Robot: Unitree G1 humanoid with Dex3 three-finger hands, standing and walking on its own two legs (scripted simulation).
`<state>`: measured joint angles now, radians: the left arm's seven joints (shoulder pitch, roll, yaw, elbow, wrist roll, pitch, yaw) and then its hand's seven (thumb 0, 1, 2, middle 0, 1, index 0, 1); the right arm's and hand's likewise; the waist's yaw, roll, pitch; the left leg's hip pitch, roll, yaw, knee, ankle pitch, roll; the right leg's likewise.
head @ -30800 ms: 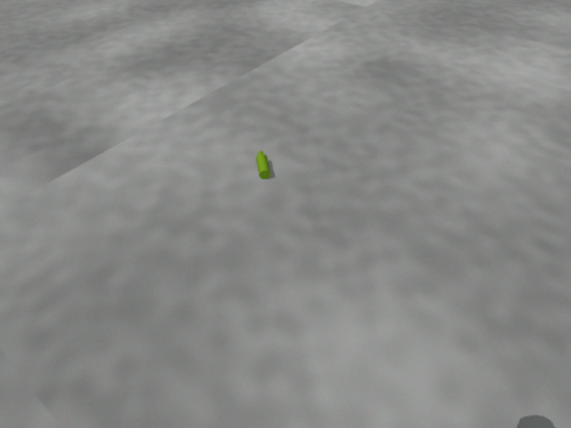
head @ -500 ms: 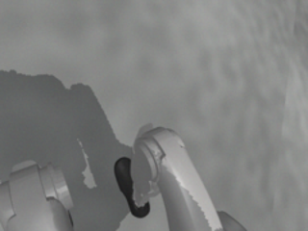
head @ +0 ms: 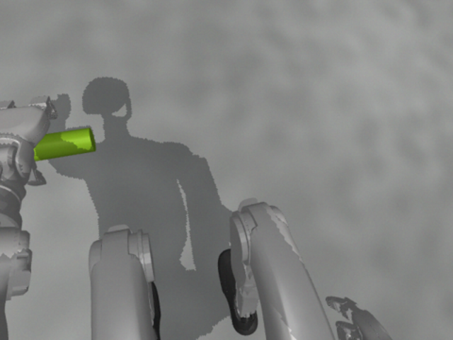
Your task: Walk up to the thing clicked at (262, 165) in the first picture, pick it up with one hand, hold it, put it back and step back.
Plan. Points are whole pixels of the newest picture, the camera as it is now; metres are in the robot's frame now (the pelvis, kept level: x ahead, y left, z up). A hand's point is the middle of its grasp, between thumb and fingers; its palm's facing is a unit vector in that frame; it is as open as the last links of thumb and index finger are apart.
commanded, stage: withdraw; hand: left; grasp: from above
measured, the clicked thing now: (49, 146) +0.57 +0.32 -0.34
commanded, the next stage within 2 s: home in 0.16 s
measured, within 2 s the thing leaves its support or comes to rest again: rests again in 0.76 s
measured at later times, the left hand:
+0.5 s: hand (42, 142) +0.52 +0.28 -0.19, palm faces -0.32 -0.14 -0.94, open 12.4 cm
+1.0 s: hand out of the picture +0.33 +0.24 +0.03, palm faces -0.18 -0.80 -0.58, open 7.5 cm
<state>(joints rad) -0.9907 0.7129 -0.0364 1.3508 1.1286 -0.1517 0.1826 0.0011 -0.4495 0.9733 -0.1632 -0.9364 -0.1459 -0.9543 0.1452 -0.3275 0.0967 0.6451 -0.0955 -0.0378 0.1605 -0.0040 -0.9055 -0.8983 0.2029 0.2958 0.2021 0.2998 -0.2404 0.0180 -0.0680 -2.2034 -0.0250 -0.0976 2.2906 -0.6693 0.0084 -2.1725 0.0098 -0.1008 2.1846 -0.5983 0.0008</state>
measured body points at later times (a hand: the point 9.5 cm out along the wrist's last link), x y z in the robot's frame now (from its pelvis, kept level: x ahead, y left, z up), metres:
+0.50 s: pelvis +0.02 +0.01 -0.03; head +0.27 +0.08 +0.34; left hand +0.53 +0.28 -0.14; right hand +0.04 -0.25 -0.12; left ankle +0.09 +0.12 -0.33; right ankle +0.12 -0.11 -0.33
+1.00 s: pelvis +0.02 +0.00 +0.14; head +0.17 +0.05 +0.57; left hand +0.34 +0.28 +0.07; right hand +0.20 -0.25 +0.04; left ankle +0.08 +0.12 -0.33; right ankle +0.12 -0.11 -0.33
